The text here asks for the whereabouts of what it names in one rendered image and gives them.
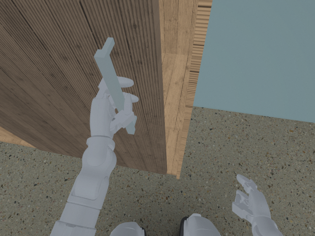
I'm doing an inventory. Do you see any left robot thigh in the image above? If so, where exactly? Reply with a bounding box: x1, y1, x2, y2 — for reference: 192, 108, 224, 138
110, 222, 145, 236

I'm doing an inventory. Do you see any right robot foot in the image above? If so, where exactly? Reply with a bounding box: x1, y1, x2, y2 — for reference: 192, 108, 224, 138
179, 217, 189, 236

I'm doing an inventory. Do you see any left robot hand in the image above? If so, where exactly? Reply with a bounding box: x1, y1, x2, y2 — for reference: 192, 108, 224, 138
90, 76, 139, 139

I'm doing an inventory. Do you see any robot right forearm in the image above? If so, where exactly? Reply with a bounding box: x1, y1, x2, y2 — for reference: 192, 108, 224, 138
252, 216, 283, 236

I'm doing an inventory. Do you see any wardrobe door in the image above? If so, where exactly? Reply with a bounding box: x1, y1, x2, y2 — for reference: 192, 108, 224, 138
0, 0, 167, 175
0, 127, 22, 140

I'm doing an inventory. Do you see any right robot hand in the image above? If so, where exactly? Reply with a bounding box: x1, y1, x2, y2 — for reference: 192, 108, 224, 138
232, 174, 271, 225

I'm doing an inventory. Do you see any robot left forearm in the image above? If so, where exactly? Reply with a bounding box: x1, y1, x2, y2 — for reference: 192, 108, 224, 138
50, 135, 117, 236

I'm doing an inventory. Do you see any handle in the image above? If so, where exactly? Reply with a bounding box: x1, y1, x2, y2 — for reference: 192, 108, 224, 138
94, 37, 137, 135

